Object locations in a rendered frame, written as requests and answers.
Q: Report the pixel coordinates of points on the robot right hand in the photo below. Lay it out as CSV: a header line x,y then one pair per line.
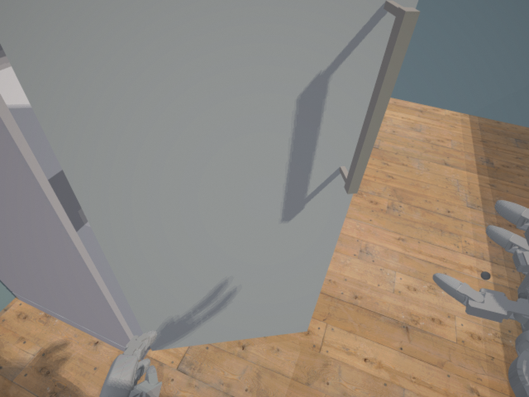
x,y
490,304

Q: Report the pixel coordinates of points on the fridge door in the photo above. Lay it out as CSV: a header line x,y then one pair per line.
x,y
203,140

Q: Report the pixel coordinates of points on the right robot forearm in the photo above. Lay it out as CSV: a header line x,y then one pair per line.
x,y
518,373

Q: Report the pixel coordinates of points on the robot left hand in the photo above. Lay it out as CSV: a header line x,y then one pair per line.
x,y
126,370

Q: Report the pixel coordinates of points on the handle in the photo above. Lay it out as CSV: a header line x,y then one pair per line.
x,y
401,34

